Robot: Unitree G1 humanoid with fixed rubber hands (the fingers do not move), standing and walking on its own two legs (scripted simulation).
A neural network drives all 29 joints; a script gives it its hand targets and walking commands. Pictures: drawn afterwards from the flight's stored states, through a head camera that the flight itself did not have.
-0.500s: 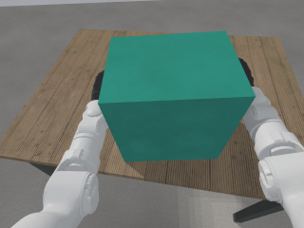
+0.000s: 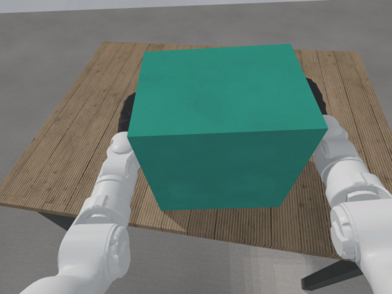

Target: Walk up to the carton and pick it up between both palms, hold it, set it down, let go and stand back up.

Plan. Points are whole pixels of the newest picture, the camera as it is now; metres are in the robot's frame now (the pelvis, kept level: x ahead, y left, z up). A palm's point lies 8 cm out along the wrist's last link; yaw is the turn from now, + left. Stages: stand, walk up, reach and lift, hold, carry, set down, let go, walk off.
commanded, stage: reach and lift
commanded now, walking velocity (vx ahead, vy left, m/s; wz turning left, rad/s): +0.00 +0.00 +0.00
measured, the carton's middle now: (218, 136) +0.44 +0.05 +0.06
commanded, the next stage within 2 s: none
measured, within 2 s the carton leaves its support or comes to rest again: leaves its support in 0.26 s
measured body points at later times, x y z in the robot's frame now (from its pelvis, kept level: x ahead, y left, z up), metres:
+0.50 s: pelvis +0.00 +0.00 +0.00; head +0.02 +0.02 +0.45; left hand +0.39 +0.26 +0.11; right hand +0.47 -0.12 +0.13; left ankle +0.01 +0.14 -0.74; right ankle -0.01 -0.12 -0.74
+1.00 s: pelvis +0.00 +0.00 +0.01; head +0.00 +0.02 +0.46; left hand +0.39 +0.25 +0.15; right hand +0.46 -0.12 +0.17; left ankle +0.01 +0.14 -0.74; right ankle -0.01 -0.12 -0.74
